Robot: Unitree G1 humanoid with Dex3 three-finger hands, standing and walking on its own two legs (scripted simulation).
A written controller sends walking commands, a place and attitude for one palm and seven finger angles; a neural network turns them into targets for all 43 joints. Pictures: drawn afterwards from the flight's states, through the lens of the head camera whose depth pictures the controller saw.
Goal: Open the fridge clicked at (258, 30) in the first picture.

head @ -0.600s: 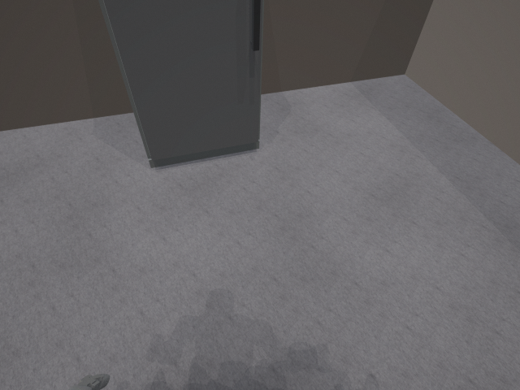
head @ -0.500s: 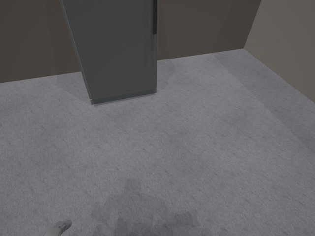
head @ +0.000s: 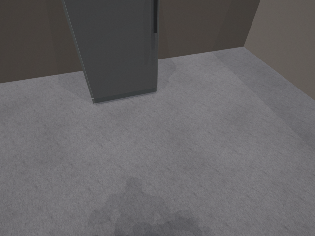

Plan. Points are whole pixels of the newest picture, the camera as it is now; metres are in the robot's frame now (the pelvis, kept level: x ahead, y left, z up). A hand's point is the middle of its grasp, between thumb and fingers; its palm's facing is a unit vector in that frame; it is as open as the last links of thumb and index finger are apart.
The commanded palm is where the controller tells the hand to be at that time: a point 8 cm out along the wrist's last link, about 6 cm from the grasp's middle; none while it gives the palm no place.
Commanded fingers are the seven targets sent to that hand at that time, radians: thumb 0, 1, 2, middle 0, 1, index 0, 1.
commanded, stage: stand and wait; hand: right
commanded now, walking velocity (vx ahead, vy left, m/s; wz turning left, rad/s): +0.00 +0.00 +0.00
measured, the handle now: out of the picture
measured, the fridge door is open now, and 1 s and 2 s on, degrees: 0 0 0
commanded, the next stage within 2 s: look at it before walking up in 0.34 s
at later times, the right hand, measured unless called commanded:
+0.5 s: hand out of the picture +0.07 -0.25 -0.16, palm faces -0.02 +0.94 -0.33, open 7.4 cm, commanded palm none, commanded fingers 0.00 -0.90 -0.90 0.20 0.30 0.20 0.30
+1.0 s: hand out of the picture +0.08 -0.25 -0.15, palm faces -0.02 +0.94 -0.34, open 7.4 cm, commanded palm none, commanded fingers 0.00 -0.90 -0.90 0.20 0.30 0.20 0.30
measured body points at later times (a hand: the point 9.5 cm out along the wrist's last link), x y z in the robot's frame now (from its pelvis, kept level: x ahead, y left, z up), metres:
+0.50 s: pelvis -0.01 +0.00 +0.00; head +0.00 +0.00 +0.45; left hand +0.07 +0.29 -0.13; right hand +0.07 -0.29 -0.13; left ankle +0.00 +0.11 -0.74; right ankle +0.00 -0.13 -0.74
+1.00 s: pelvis +0.00 +0.00 +0.00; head +0.01 +0.00 +0.45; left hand +0.10 +0.29 -0.13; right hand +0.08 -0.30 -0.13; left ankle +0.00 +0.11 -0.74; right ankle +0.00 -0.13 -0.74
